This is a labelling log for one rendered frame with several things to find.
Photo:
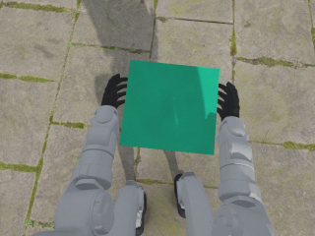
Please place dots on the right robot forearm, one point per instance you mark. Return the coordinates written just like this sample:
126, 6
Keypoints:
237, 174

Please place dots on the left robot hand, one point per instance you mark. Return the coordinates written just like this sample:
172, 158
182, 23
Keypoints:
110, 95

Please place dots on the left robot forearm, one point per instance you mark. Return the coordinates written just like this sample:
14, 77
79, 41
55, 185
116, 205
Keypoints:
95, 164

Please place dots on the robot thigh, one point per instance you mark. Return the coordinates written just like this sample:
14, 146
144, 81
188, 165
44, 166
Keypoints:
198, 211
129, 204

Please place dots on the right robot hand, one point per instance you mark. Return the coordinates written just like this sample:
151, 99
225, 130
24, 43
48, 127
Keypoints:
230, 105

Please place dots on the carton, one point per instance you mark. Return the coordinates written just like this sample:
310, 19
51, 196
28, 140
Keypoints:
170, 107

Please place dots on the robot right upper arm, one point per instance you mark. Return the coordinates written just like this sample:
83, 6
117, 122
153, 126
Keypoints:
234, 220

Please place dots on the robot left upper arm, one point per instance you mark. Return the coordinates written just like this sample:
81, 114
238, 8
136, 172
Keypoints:
83, 213

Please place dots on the robot left thigh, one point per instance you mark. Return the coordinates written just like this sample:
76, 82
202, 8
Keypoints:
129, 204

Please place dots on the robot right thigh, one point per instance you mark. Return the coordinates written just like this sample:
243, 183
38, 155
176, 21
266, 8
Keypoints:
198, 211

